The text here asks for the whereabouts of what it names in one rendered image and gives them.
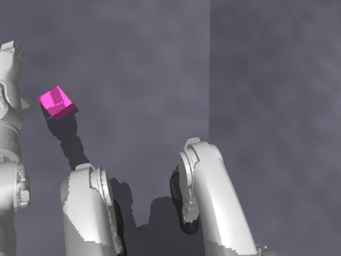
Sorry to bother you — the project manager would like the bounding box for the left robot foot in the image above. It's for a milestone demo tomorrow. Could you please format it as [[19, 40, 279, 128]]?
[[113, 199, 127, 256]]

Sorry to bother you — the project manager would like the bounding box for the left robot arm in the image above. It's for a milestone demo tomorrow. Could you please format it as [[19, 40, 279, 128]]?
[[0, 79, 30, 256]]

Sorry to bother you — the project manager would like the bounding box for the left robot hand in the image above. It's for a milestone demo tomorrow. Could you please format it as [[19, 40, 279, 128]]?
[[0, 41, 36, 110]]

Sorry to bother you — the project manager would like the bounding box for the small box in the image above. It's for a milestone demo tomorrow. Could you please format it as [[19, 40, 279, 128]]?
[[38, 86, 76, 120]]

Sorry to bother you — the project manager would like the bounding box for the right robot foot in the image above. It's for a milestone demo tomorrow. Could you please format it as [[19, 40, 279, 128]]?
[[170, 172, 199, 235]]

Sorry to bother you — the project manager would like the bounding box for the right robot hand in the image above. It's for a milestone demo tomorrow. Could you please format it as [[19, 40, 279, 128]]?
[[255, 241, 278, 256]]

